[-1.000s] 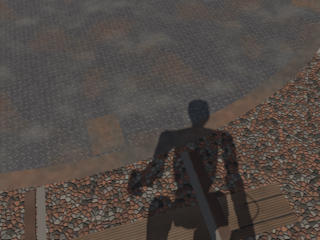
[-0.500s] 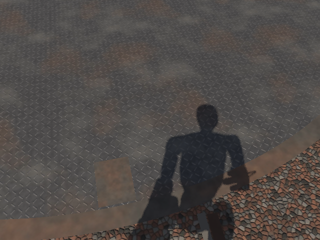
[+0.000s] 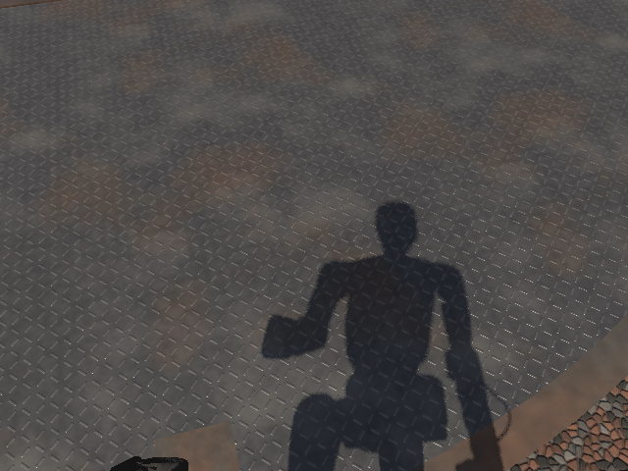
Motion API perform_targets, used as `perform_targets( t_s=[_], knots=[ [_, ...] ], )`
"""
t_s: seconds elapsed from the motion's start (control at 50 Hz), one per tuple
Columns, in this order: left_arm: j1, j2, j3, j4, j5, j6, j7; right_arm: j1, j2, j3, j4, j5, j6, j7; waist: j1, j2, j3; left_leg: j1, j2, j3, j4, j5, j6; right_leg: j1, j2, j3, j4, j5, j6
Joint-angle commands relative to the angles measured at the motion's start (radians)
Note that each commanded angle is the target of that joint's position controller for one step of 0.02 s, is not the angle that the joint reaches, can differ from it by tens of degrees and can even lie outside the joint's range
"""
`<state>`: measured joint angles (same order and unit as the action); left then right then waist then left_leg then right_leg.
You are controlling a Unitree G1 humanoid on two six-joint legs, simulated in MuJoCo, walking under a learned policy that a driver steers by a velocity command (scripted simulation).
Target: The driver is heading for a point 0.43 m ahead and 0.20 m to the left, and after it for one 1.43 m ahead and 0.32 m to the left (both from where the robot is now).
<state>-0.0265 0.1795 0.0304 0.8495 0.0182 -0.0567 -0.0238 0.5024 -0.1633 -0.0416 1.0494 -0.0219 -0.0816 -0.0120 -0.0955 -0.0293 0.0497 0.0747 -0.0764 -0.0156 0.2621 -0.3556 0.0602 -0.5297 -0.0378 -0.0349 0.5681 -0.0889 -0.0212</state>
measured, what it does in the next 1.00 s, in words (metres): walks ahead, turning left: right foot, then left foot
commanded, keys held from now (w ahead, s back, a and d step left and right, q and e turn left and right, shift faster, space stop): q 1.00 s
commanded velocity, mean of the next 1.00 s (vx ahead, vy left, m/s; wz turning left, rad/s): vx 0.11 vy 0.00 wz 0.55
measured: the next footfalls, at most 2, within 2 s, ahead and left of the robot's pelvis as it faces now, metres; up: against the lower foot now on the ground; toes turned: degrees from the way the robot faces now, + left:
right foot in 0.04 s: +0.19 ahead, -0.11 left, +0.00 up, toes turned -1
left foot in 0.52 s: +0.16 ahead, +0.11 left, +0.00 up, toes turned +23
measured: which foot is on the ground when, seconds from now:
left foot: down 0.00-0.04, up 0.06-0.50, down 0.52-1.00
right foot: up 0.00-0.02, down 0.04-0.52, up 0.54-1.00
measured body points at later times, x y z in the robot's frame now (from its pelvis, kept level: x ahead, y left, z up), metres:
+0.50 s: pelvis +0.12 -0.01 +0.00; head +0.15 +0.01 +0.45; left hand +0.10 +0.26 -0.14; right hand +0.33 -0.20 -0.11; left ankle +0.13 +0.10 -0.72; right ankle +0.15 -0.11 -0.73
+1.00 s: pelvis +0.13 -0.01 +0.00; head +0.16 +0.00 +0.45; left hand +0.10 +0.29 -0.10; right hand +0.37 -0.19 -0.12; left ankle +0.13 +0.09 -0.73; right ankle +0.19 -0.11 -0.72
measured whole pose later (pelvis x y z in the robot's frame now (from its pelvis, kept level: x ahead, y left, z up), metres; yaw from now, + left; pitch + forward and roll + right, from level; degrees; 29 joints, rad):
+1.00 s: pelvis +0.13 -0.01 +0.00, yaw +35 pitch +1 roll +0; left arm 0.17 0.25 0.05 0.73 0.01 0.04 0.03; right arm 0.22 -0.29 -0.09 0.75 -0.02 0.05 0.02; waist -0.03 0.02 0.05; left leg -0.34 -0.12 -0.16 0.48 -0.14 0.05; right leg -0.31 0.04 0.04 0.62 -0.38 0.00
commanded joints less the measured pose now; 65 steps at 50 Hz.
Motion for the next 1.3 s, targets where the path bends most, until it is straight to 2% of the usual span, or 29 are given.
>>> perform_targets(
  t_s=[0.02,0.04,0.06,0.08,0.12,0.16,0.28,0.36,0.48,0.5,0.52,0.54,0.56,0.58,0.62,0.66,0.72,0.82,0.9,0.96,1.0,1.02,1.04,1.06,1.08,1.12,1.16,1.22,1.3],
  knots=[
    [0.216,0.138,0.043,0.003,0.006,-0.041,0.024,-0.054,-0.183,-0.042,-0.058,0.007,-0.004,-0.004,0.166,0.081,-0.076,-0.079,0.197,-0.115,0.305,0.874,0.080,0.302,0.052,-0.015,-0.137,0.028,-0.044],
    [0.370,0.198,0.060,0.025,0.034,-0.058,0.039,-0.066,-0.151,-0.036,-0.090,0.026,-0.007,-0.002,0.213,0.031,-0.204,-0.248,0.139,-0.087,0.549,0.647,0.053,0.569,-0.099,0.106,-0.118,0.156,-0.079],
    [0.419,0.313,0.086,0.006,0.051,-0.055,0.039,0.053,-0.030,-0.013,-0.124,0.077,0.003,-0.014,0.173,-0.199,-0.394,-0.564,-0.022,0.028,0.915,-0.081,0.007,0.881,-0.452,0.468,-0.091,0.488,-0.212],
    [0.380,0.256,0.077,-0.011,0.015,-0.032,0.035,0.054,-0.138,-0.041,-0.111,0.044,0.017,-0.026,0.154,-0.124,-0.431,-0.599,0.000,-0.036,1.039,-0.216,0.014,0.798,-0.451,0.555,-0.131,0.621,-0.242],
    [0.253,0.121,0.036,-0.026,0.009,-0.028,0.036,-0.053,-0.124,-0.051,-0.123,0.019,0.033,-0.019,0.105,-0.021,-0.187,-0.631,0.075,-0.037,1.021,-0.117,-0.004,0.550,-0.354,0.267,-0.166,0.643,-0.193],
    [0.234,0.088,0.024,-0.017,0.002,-0.028,0.051,-0.077,-0.106,-0.057,-0.134,-0.005,0.062,0.002,0.072,-0.087,-0.100,-0.600,0.110,-0.028,0.950,-0.061,-0.027,0.404,-0.275,0.130,-0.230,0.566,-0.149],
    [0.241,0.143,0.035,-0.024,0.006,-0.034,0.053,-0.173,-0.098,-0.054,-0.205,-0.011,0.121,0.026,0.041,-0.091,-0.096,-0.605,0.116,0.014,0.822,0.067,-0.051,0.322,-0.277,-0.020,-0.281,0.505,-0.180],
    [0.241,0.174,0.043,-0.031,0.005,-0.014,0.051,-0.282,-0.097,-0.036,-0.263,-0.007,0.131,0.050,0.065,-0.107,-0.095,-0.502,0.121,0.066,0.598,0.162,-0.044,0.288,-0.263,-0.111,-0.273,0.361,-0.162],
    [0.288,0.238,0.071,-0.037,0.007,0.034,0.041,-0.359,-0.142,-0.044,-0.338,-0.004,0.132,0.052,0.113,-0.109,-0.083,-0.432,0.100,0.105,0.393,0.000,-0.012,0.356,-0.333,-0.094,-0.170,0.112,-0.127],
    [0.289,0.244,0.075,-0.035,0.005,0.047,0.043,-0.336,-0.140,-0.044,-0.338,-0.006,0.122,0.050,0.095,-0.082,-0.087,-0.369,0.088,0.110,0.290,0.054,0.000,0.342,-0.319,-0.116,-0.106,0.056,-0.094],
    [0.333,0.232,0.076,-0.023,0.013,0.059,0.041,-0.288,-0.166,-0.051,-0.323,-0.012,0.104,0.043,0.081,0.009,-0.111,-0.266,0.094,0.051,0.174,0.151,0.017,0.300,-0.276,-0.149,0.019,-0.030,-0.044],
    [0.369,0.170,0.063,-0.049,0.017,0.070,0.034,-0.243,-0.274,-0.073,-0.325,-0.023,0.085,0.027,0.088,0.273,-0.130,-0.157,0.329,-0.257,0.069,0.434,0.068,0.137,-0.166,-0.227,0.305,-0.333,0.024],
    [0.308,0.138,0.049,-0.109,0.006,0.087,0.046,-0.213,-0.374,-0.102,-0.332,0.003,0.090,0.023,0.055,0.348,-0.123,-0.157,0.492,-0.498,0.049,0.654,0.252,-0.067,0.007,-0.128,0.475,-0.612,0.065],
    [0.257,0.173,0.053,-0.111,0.008,0.100,0.049,-0.163,-0.330,-0.099,-0.317,0.015,0.094,0.020,0.026,0.196,-0.131,-0.133,0.460,-0.424,0.070,0.707,0.287,-0.091,-0.019,-0.020,0.582,-0.565,0.071],
    [0.247,0.153,0.050,-0.101,-0.009,0.091,0.048,-0.277,-0.249,-0.070,-0.326,0.009,0.105,0.006,0.091,0.142,-0.067,-0.200,0.322,-0.260,0.069,0.624,0.213,-0.087,-0.039,0.038,0.553,-0.399,0.062],
    [0.267,0.182,0.059,-0.092,0.016,0.087,0.044,-0.340,-0.211,-0.057,-0.352,0.016,0.108,-0.001,0.112,0.150,-0.102,-0.202,0.264,-0.214,0.076,0.655,0.181,-0.047,-0.020,0.034,0.548,-0.318,0.057],
    [0.267,0.165,0.056,-0.104,0.007,0.099,0.041,-0.301,-0.242,-0.065,-0.350,0.016,0.098,0.010,0.108,0.100,-0.139,-0.196,0.261,-0.240,0.072,0.603,0.187,-0.020,0.000,0.049,0.510,-0.306,0.063],
    [0.204,0.157,0.048,-0.145,0.004,0.108,0.047,-0.263,-0.264,-0.073,-0.351,0.005,0.106,0.014,0.072,0.145,-0.103,-0.223,0.256,-0.340,0.038,0.324,0.198,-0.006,0.020,0.068,0.349,-0.318,0.063],
    [0.194,0.157,0.042,-0.170,-0.006,0.096,0.052,-0.271,-0.280,-0.080,-0.361,-0.002,0.113,0.024,0.066,0.151,-0.105,-0.272,0.241,-0.400,0.057,0.295,0.188,0.088,0.054,0.069,0.232,-0.335,0.046],
    [0.238,0.160,0.039,-0.177,-0.016,0.084,0.058,-0.301,-0.281,-0.083,-0.369,-0.001,0.120,0.032,0.084,0.165,-0.114,-0.306,0.222,-0.454,0.079,0.339,0.155,0.202,0.087,0.064,0.096,-0.338,0.022],
    [0.326,0.154,0.037,-0.160,-0.015,0.072,0.067,-0.343,-0.273,-0.082,-0.376,0.015,0.125,0.031,0.140,0.148,-0.111,-0.390,0.167,-0.450,0.116,0.261,0.083,0.371,0.095,0.055,-0.159,-0.213,0.000],
    [0.346,0.215,0.050,-0.160,-0.002,0.066,0.076,-0.333,-0.228,-0.070,-0.385,0.023,0.122,0.024,0.135,0.046,-0.104,-0.473,0.097,-0.382,0.206,0.108,0.019,0.441,-0.041,0.177,-0.294,-0.251,-0.030],
    [0.296,0.307,0.064,-0.191,0.010,0.066,0.078,-0.281,-0.154,-0.053,-0.397,0.028,0.117,0.018,0.094,-0.174,-0.104,-0.622,-0.071,-0.175,0.428,-0.118,-0.036,0.497,-0.310,0.465,-0.387,-0.286,-0.108],
    [0.258,0.327,0.073,-0.198,0.019,0.071,0.067,-0.303,-0.237,-0.073,-0.391,-0.011,0.117,0.012,0.109,-0.178,-0.054,-0.625,-0.079,-0.101,0.628,-0.216,-0.051,0.315,-0.379,0.529,-0.381,-0.183,-0.211],
    [0.219,0.255,0.053,-0.208,0.016,0.067,0.061,-0.294,-0.256,-0.082,-0.378,-0.016,0.119,0.016,0.077,-0.096,-0.030,-0.567,-0.052,-0.151,0.744,-0.166,-0.049,0.253,-0.325,0.465,-0.364,-0.104,-0.222],
    [0.121,0.193,0.035,-0.222,0.005,0.061,0.053,-0.228,-0.242,-0.081,-0.336,-0.004,0.129,0.029,0.024,-0.085,-0.023,-0.542,-0.052,-0.134,0.848,-0.058,-0.061,0.259,-0.190,0.267,-0.321,0.019,-0.162],
    [0.186,0.190,0.036,-0.208,0.007,0.055,0.050,-0.219,-0.226,-0.069,-0.324,-0.010,0.131,0.043,0.065,-0.126,-0.059,-0.596,-0.042,-0.110,0.841,-0.017,-0.073,0.371,-0.150,0.236,-0.342,-0.158,-0.154],
    [0.308,0.207,0.047,-0.155,0.003,0.047,0.041,-0.311,-0.206,-0.054,-0.344,-0.014,0.125,0.055,0.135,-0.126,-0.017,-0.681,-0.027,-0.106,0.709,-0.012,-0.085,0.498,-0.177,0.297,-0.396,-0.369,-0.167],
    [0.358,0.232,0.061,-0.108,0.004,0.029,0.030,-0.357,-0.180,-0.031,-0.339,-0.017,0.104,0.059,0.154,-0.124,-0.006,-0.582,0.028,-0.013,0.490,-0.041,-0.076,0.503,-0.185,0.271,-0.400,-0.335,-0.178]
  ],
)
Keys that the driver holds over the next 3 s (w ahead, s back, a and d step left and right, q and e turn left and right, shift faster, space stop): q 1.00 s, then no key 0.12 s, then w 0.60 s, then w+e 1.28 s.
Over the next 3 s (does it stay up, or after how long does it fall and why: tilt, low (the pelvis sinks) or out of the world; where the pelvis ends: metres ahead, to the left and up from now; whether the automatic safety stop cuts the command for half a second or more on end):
stays up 0.85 0.34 -0.02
